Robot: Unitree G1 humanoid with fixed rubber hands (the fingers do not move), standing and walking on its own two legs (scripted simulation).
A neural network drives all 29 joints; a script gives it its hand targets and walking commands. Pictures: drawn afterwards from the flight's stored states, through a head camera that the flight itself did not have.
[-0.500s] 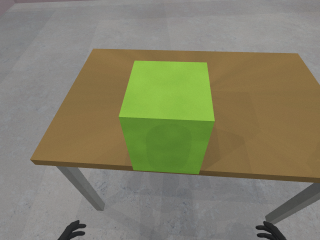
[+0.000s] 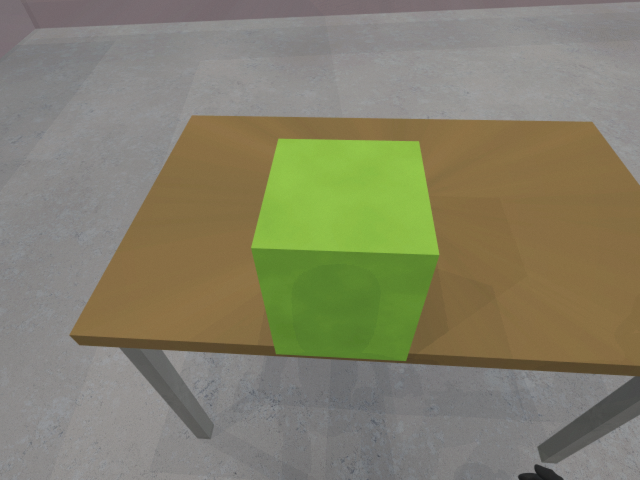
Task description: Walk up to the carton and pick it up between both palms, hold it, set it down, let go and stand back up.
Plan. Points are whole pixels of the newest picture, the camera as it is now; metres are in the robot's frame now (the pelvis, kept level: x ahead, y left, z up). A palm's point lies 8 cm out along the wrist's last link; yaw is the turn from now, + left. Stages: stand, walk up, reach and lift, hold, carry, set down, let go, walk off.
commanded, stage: walk up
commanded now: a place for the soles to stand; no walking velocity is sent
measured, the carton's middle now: (343, 252) +0.42 +0.00 +0.04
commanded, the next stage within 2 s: reach and lift in 1.42 s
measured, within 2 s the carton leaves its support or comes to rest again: neither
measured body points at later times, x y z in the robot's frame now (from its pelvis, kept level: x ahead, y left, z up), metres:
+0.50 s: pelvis +0.05 -0.02 +0.01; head +0.05 -0.03 +0.46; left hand +0.19 +0.24 -0.08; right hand +0.15 -0.28 -0.10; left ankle +0.01 +0.10 -0.72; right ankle +0.06 -0.13 -0.72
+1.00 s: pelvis +0.03 -0.02 +0.01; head +0.03 -0.02 +0.46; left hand +0.18 +0.23 -0.09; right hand +0.11 -0.29 -0.10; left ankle +0.01 +0.10 -0.72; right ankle +0.06 -0.13 -0.72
